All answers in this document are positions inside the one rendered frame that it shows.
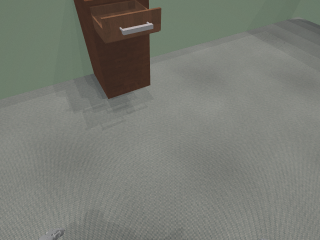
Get left robot hand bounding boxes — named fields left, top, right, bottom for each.
left=38, top=228, right=65, bottom=240

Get cabinet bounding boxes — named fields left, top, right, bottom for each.
left=73, top=0, right=151, bottom=99

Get drawer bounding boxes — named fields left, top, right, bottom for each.
left=89, top=0, right=162, bottom=44

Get handle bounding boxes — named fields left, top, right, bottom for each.
left=119, top=22, right=154, bottom=35

